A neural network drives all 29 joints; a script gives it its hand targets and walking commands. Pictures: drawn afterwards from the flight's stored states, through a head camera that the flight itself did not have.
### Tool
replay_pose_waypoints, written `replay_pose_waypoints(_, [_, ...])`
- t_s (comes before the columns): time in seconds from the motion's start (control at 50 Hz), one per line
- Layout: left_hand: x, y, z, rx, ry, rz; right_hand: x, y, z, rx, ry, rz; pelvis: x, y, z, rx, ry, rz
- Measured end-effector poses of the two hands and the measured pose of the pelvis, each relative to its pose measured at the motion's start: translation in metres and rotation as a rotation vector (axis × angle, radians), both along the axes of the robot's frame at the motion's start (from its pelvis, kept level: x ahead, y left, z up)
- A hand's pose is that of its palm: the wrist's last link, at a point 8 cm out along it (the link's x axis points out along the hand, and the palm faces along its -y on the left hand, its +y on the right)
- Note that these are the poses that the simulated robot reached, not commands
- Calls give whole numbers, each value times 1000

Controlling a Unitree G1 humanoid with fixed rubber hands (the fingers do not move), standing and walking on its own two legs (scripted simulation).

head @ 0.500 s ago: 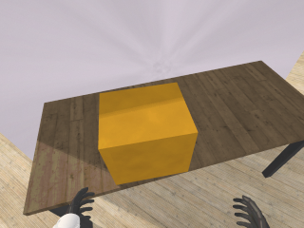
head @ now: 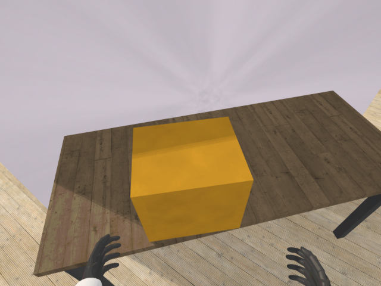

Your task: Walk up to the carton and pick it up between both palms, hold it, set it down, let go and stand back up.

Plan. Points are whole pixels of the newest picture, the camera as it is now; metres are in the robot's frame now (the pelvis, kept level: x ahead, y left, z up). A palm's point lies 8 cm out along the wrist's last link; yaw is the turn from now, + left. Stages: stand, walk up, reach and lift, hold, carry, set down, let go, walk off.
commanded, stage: reach and lift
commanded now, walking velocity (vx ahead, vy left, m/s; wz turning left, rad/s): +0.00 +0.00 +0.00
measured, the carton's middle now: (188, 179) +0.42 +0.04 -0.07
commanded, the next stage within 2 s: none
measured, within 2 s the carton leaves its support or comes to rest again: neither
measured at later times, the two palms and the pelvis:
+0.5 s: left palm (88, 270) +0.18 +0.25 -0.05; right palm (315, 262) +0.19 -0.23 -0.06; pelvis +0.01 +0.01 +0.00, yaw +1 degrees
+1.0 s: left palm (91, 237) +0.24 +0.25 -0.02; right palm (310, 227) +0.26 -0.23 -0.03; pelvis +0.00 +0.00 -0.01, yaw +1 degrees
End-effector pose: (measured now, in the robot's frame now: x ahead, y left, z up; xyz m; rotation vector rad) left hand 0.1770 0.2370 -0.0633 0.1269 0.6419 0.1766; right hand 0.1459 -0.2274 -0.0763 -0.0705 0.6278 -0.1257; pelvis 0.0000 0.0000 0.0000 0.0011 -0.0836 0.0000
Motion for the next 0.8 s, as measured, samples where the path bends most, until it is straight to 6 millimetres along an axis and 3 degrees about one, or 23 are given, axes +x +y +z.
replay_pose_waypoints(0.4, [1, 9, 12, -15, -210, 35, 38, 2, 14, 18, -184, 47, 16, 10, -2, -14, 14, 10])
replay_pose_waypoints(0.8, [26, 5, 24, -36, -358, 69, 73, -1, 29, 46, -327, 79, 1, 2, -11, 0, 67, 16])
